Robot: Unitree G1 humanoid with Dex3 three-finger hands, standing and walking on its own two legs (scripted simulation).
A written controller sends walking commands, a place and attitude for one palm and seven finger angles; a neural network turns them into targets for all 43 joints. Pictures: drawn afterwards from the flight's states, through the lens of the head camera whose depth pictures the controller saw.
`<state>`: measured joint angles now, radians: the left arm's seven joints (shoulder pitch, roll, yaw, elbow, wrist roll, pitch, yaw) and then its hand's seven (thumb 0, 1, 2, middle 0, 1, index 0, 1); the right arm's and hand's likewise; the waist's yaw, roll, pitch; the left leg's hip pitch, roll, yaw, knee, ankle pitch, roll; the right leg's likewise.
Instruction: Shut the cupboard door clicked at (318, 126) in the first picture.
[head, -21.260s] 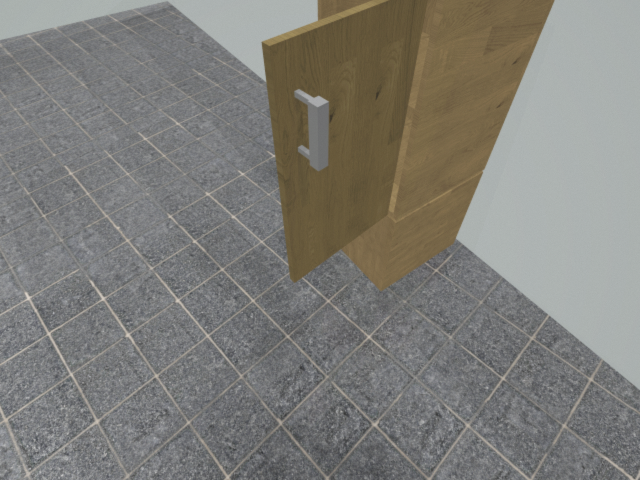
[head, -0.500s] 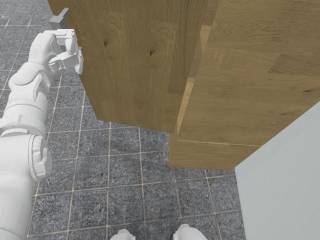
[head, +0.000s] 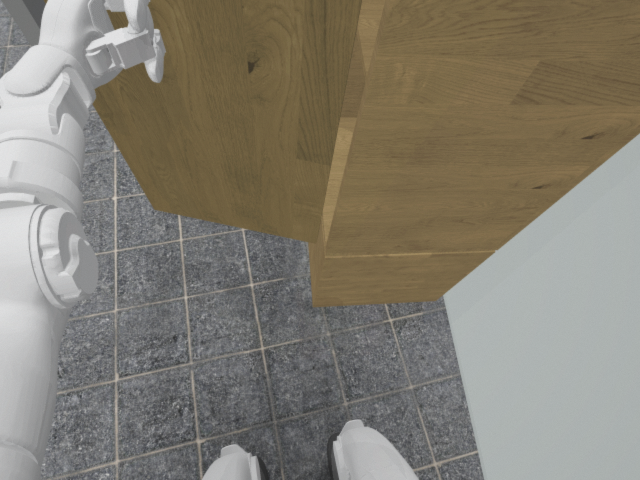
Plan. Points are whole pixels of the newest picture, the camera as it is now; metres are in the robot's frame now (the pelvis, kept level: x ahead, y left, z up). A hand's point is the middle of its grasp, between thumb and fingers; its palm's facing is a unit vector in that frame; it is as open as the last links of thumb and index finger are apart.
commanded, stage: push the door shut along its arc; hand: left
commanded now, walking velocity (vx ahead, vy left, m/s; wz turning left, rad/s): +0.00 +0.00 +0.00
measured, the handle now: (55, 24) +0.62 +0.19 +0.15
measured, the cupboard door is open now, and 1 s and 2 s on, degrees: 75 64 64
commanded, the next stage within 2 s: pull the fist back off the door in 0.38 s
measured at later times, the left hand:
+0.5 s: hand (156, 32) +0.58 +0.08 +0.16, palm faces -0.38 -0.92 -0.01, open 3.0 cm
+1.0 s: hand (172, 33) +0.58 +0.07 +0.16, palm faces +0.01 -1.00 +0.00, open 3.1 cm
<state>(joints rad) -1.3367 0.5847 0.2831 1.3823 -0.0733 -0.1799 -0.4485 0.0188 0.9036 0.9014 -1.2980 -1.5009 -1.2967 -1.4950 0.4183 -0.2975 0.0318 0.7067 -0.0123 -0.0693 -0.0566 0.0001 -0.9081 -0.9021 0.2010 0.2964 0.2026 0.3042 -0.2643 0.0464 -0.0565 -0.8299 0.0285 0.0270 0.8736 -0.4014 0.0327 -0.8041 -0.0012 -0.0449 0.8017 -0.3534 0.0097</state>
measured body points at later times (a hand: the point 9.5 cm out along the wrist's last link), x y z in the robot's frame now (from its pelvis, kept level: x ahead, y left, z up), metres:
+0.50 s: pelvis +0.00 -0.02 -0.01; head +0.16 +0.00 +0.41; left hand +0.59 +0.13 +0.17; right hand -0.07 -0.30 -0.10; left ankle +0.00 +0.09 -0.69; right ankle +0.01 -0.13 -0.69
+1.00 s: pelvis +0.01 -0.01 +0.01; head +0.14 -0.02 +0.45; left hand +0.58 +0.12 +0.16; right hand -0.10 -0.24 -0.09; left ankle +0.00 +0.10 -0.69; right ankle +0.01 -0.13 -0.69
